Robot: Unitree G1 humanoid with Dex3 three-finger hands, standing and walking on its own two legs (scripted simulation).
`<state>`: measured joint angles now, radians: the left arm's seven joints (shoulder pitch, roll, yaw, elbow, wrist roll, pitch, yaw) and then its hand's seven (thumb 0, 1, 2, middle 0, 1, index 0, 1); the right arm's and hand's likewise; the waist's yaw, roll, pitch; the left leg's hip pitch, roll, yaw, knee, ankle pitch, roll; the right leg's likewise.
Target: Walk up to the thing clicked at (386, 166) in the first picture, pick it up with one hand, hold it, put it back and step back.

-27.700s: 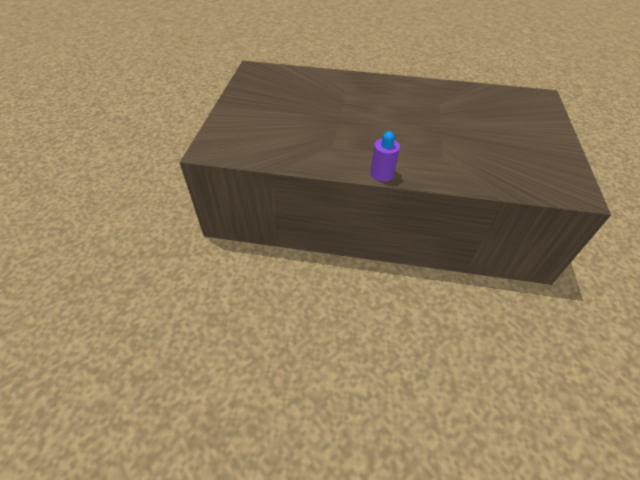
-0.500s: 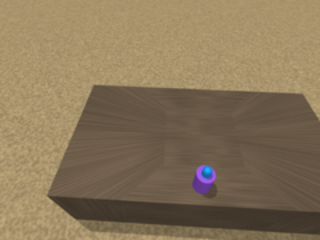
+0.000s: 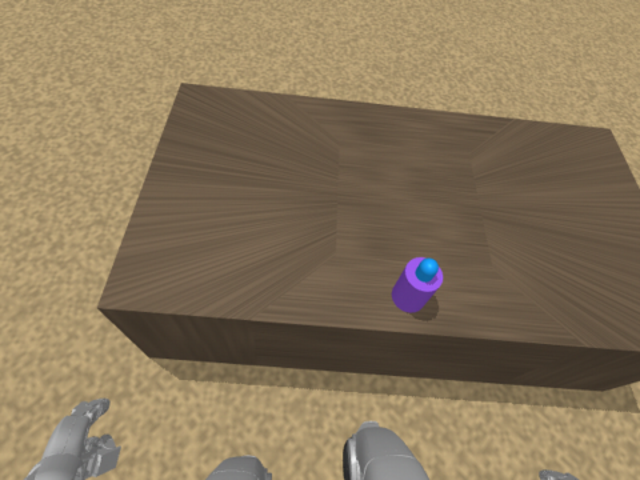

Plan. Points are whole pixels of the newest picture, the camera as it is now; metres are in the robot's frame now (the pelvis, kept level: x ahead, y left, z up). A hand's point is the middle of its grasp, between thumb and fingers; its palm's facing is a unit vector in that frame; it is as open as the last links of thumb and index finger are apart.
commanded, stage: step back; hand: right
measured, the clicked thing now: (419, 281) +0.49 -0.24 -0.28
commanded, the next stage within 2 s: none
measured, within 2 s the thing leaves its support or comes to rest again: neither
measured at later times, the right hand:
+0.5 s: hand out of the picture -0.01 -0.28 -0.14, palm faces +0.08 +0.92 -0.39, open 7.4 cm
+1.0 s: hand out of the picture -0.15 -0.27 -0.11, palm faces +0.01 +0.89 -0.45, open 7.4 cm
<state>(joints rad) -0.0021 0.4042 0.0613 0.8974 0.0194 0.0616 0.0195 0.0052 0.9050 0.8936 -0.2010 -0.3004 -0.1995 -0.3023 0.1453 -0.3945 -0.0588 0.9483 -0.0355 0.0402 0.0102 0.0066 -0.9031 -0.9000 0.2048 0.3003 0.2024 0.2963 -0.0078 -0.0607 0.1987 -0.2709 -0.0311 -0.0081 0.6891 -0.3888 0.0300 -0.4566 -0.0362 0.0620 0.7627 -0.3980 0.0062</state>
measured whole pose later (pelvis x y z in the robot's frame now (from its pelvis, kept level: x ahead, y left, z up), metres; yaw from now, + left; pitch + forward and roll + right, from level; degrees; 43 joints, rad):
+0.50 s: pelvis -0.11 +0.00 +0.00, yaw -6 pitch -3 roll -1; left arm 0.18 0.36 0.08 0.86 0.04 0.05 -0.01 0.00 0.91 0.89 -0.20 -0.30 -0.20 -0.30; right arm 0.10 -0.39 -0.04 0.85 -0.01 0.05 -0.02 0.01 -0.90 -0.90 0.21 0.30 0.21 0.30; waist 0.00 0.04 0.17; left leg -0.43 0.01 0.01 0.78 -0.39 0.01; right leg -0.24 0.04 0.02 0.64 -0.36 -0.01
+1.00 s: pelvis -0.24 +0.00 +0.01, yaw -5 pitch -2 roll -2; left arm 0.16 0.40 0.09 0.79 0.02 0.07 0.00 0.01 0.91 0.89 -0.20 -0.30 -0.20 -0.30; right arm 0.16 -0.37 -0.03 0.80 -0.04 0.01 -0.02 0.01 -0.90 -0.90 0.21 0.30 0.21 0.30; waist 0.01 -0.03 0.17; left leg -0.34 0.04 -0.02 0.60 -0.24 0.02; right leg -0.41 0.09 0.14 1.12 -0.52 0.02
